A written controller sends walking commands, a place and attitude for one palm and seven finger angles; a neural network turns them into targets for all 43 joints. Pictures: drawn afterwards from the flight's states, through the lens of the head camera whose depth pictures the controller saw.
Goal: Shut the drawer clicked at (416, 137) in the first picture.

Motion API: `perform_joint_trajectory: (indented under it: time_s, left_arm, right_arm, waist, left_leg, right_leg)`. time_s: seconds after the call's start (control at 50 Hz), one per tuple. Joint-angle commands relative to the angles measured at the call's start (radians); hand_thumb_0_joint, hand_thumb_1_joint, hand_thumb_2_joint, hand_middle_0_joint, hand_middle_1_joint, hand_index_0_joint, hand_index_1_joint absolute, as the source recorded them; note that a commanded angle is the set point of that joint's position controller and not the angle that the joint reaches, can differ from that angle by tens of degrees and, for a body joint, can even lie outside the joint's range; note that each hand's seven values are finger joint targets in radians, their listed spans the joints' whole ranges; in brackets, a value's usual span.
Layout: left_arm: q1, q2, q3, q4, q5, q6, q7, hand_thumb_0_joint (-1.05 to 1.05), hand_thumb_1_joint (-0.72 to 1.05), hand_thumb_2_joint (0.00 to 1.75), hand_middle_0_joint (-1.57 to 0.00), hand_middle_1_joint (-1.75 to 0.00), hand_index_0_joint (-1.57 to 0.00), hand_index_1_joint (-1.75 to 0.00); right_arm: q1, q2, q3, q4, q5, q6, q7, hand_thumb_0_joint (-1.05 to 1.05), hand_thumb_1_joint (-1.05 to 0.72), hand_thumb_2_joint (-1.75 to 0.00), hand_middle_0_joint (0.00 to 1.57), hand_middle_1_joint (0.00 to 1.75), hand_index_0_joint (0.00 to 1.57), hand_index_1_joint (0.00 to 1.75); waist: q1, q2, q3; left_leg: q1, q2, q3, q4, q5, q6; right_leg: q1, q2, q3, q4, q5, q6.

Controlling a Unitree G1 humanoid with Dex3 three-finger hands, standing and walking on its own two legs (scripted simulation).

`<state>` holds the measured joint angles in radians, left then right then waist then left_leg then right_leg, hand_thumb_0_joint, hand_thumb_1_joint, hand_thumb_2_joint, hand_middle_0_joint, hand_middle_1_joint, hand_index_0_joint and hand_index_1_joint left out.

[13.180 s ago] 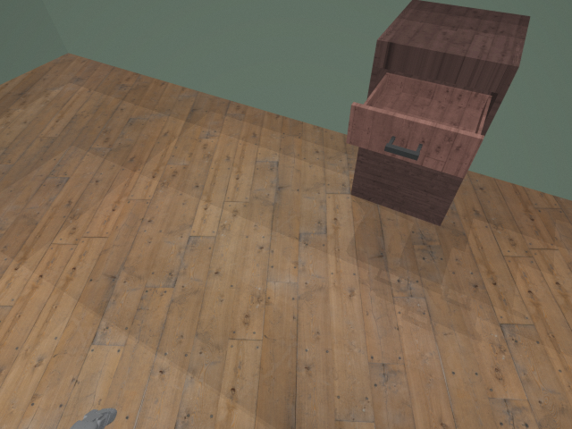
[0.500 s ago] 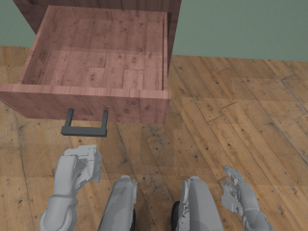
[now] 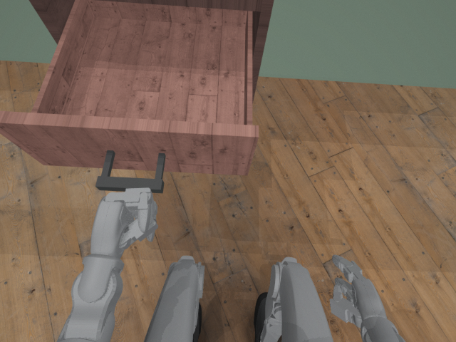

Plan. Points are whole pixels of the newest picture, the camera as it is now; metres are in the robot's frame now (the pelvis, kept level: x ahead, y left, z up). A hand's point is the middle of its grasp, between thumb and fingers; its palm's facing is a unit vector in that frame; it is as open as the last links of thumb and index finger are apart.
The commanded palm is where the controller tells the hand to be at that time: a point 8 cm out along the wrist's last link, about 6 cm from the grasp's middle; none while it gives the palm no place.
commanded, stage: push the drawer shut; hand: left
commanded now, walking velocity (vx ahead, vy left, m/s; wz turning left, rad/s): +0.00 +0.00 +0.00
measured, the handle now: (133, 172) +0.38 +0.19 +0.01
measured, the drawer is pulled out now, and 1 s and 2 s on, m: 0.26 0.13 0.01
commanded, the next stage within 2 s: none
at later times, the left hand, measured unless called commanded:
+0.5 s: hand (159, 186) +0.36 +0.14 +0.00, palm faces -0.03 -1.00 -0.05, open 3.0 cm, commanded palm +0.37 +0.18 +0.01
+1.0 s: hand (166, 146) +0.43 +0.14 +0.00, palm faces +0.00 -1.00 -0.06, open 3.0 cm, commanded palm +0.43 +0.18 +0.01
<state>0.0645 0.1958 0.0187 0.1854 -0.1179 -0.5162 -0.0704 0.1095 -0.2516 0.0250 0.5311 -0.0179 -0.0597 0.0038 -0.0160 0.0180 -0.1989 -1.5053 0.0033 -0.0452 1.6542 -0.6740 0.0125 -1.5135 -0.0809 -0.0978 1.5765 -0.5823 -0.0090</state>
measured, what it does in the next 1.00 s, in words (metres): stands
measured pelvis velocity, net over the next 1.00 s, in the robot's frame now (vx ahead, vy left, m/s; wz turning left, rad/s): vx -0.01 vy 0.00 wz -0.01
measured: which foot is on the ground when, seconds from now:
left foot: down 0.00-1.00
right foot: down 0.00-1.00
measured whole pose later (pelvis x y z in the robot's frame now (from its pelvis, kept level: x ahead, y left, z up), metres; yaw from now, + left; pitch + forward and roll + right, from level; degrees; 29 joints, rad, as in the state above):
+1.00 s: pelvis -0.01 +0.00 +0.00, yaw -1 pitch +31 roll -3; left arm -0.56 0.27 0.20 0.79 -0.09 -0.55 -0.06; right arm 0.17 -0.26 0.03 0.62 -0.03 -0.01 0.00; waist -0.10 0.03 -0.18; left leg -1.54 0.01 -0.03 1.61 -0.63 0.01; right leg -1.55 -0.07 -0.08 1.54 -0.53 -0.01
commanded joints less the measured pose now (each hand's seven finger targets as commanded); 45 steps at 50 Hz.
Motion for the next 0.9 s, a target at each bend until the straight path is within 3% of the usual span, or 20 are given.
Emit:
perform_joint_trajectory:
  time_s: [0.0, 0.14, 0.2, 0.3, 0.5, 0.56, 0.6, 0.68, 0.74, 0.78, 0.84, 0.88]
  left_arm:
    - [-0.336, 0.078, 0.053, -0.19, -0.015, -0.061, 0.021, 0.0, 0.9, 0.9, -1.4, -1.6, -1.4, -1.6]
    - [-0.456, 0.075, 0.044, -0.145, -0.016, -0.034, 0.033, 0.0, 0.9, 0.9, -1.4, -1.6, -1.4, -1.6]
    - [-0.52, 0.067, 0.028, -0.094, -0.005, -0.028, 0.046, 0.0, 0.9, 0.9, -1.4, -1.6, -1.4, -1.6]
    - [-0.618, 0.102, 0.058, -0.029, 0.008, -0.041, 0.061, 0.0, 0.9, 0.9, -1.4, -1.6, -1.4, -1.6]
    - [-0.769, 0.108, 0.08, 0.091, 0.014, -0.066, 0.063, 0.0, 0.9, 0.9, -1.4, -1.6, -1.4, -1.6]
    - [-0.802, 0.127, 0.103, 0.129, 0.017, -0.072, 0.062, 0.0, 0.9, 0.9, -1.4, -1.6, -1.4, -1.6]
    - [-0.852, 0.114, 0.089, 0.155, 0.022, -0.077, 0.061, 0.0, 0.9, 0.9, -1.4, -1.6, -1.4, -1.6]
    - [-0.933, 0.153, 0.131, 0.231, 0.024, -0.089, 0.063, 0.0, 0.9, 0.9, -1.4, -1.6, -1.4, -1.6]
    - [-0.977, 0.178, 0.152, 0.25, 0.025, -0.1, 0.053, 0.0, 0.9, 0.9, -1.4, -1.6, -1.4, -1.6]
    - [-0.982, 0.187, 0.173, 0.298, 0.02, -0.096, 0.047, 0.0, 0.9, 0.9, -1.4, -1.6, -1.4, -1.6]
    - [-1.033, 0.196, 0.183, 0.314, 0.019, -0.102, 0.037, 0.0, 0.9, 0.9, -1.4, -1.6, -1.4, -1.6]
    - [-1.035, 0.199, 0.195, 0.357, 0.017, -0.097, 0.033, 0.0, 0.9, 0.9, -1.4, -1.6, -1.4, -1.6]
  right_arm:
    - [0.022, -0.15, -0.066, -0.108, 0.002, -0.045, -0.023, 0.0, -0.9, -0.9, 0.2, 0.3, 0.2, 0.3]
    - [0.027, -0.163, -0.062, -0.099, 0.006, -0.038, -0.026, 0.0, -0.9, -0.9, 0.2, 0.3, 0.2, 0.3]
    - [0.034, -0.164, -0.059, -0.091, 0.006, -0.034, -0.028, 0.0, -0.9, -0.9, 0.2, 0.3, 0.2, 0.3]
    - [0.045, -0.167, -0.056, -0.076, 0.002, -0.03, -0.028, 0.0, -0.9, -0.9, 0.2, 0.3, 0.2, 0.3]
    - [0.08, -0.174, -0.059, -0.048, -0.003, -0.021, -0.024, 0.0, -0.9, -0.9, 0.2, 0.3, 0.2, 0.3]
    - [0.09, -0.174, -0.062, -0.038, -0.003, -0.013, -0.023, 0.0, -0.9, -0.9, 0.2, 0.3, 0.2, 0.3]
    - [0.099, -0.174, -0.062, -0.032, -0.004, -0.012, -0.023, 0.0, -0.9, -0.9, 0.2, 0.3, 0.2, 0.3]
    - [0.113, -0.173, -0.062, -0.016, -0.005, -0.005, -0.025, 0.0, -0.9, -0.9, 0.2, 0.3, 0.2, 0.3]
    - [0.126, -0.173, -0.062, -0.007, -0.008, -0.002, -0.027, 0.0, -0.9, -0.9, 0.2, 0.3, 0.2, 0.3]
    - [0.136, -0.172, -0.062, -0.006, -0.008, 0.003, -0.025, 0.0, -0.9, -0.9, 0.2, 0.3, 0.2, 0.3]
    - [0.146, -0.173, -0.062, -0.001, -0.012, 0.01, -0.023, 0.0, -0.9, -0.9, 0.2, 0.3, 0.2, 0.3]
    - [0.158, -0.172, -0.063, 0.001, -0.011, 0.015, -0.019, 0.0, -0.9, -0.9, 0.2, 0.3, 0.2, 0.3]
  waist:
    - [-0.07, 0.043, -0.449]
    - [-0.074, 0.067, -0.478]
    - [-0.095, 0.058, -0.443]
    - [-0.099, 0.066, -0.447]
    - [-0.114, 0.093, -0.482]
    - [-0.117, 0.075, -0.487]
    - [-0.13, 0.084, -0.48]
    - [-0.142, 0.049, -0.483]
    - [-0.138, 0.087, -0.526]
    - [-0.14, 0.066, -0.516]
    - [-0.144, 0.095, -0.542]
    - [-0.148, 0.068, -0.536]
  left_leg:
    - [0.279, -0.026, -0.023, -0.241, 0.175, 0.008]
    - [0.32, -0.026, -0.041, -0.278, 0.128, 0.001]
    - [0.314, -0.025, -0.048, -0.29, 0.089, 0.002]
    - [0.302, -0.027, -0.043, -0.294, 0.07, 0.001]
    - [0.352, -0.02, -0.052, -0.307, 0.123, -0.007]
    - [0.342, -0.019, -0.044, -0.302, 0.141, -0.007]
    - [0.342, -0.018, -0.048, -0.301, 0.138, -0.006]
    - [0.289, -0.022, -0.028, -0.286, 0.113, 0.002]
    - [0.311, -0.021, -0.024, -0.28, 0.159, 0.0]
    - [0.29, -0.021, -0.017, -0.276, 0.17, 0.002]
    - [0.31, -0.019, -0.02, -0.272, 0.203, 0.0]
    - [0.291, -0.019, -0.013, -0.271, 0.2, 0.003]
  right_leg:
    - [0.283, 0.056, 0.044, -0.202, 0.085, -0.029]
    - [0.272, 0.05, 0.034, -0.208, 0.063, -0.028]
    - [0.247, 0.052, 0.032, -0.218, 0.044, -0.026]
    - [0.253, 0.052, 0.037, -0.221, 0.035, -0.026]
    - [0.237, 0.052, 0.033, -0.213, 0.073, -0.027]
    - [0.257, 0.054, 0.039, -0.221, 0.085, -0.025]
    - [0.24, 0.055, 0.036, -0.217, 0.083, -0.024]
    - [0.278, 0.058, 0.053, -0.235, 0.065, -0.019]
    - [0.286, 0.058, 0.055, -0.227, 0.097, -0.02]
    - [0.307, 0.061, 0.06, -0.235, 0.104, -0.018]
    - [0.301, 0.062, 0.057, -0.226, 0.127, -0.019]
    - [0.321, 0.065, 0.06, -0.236, 0.126, -0.017]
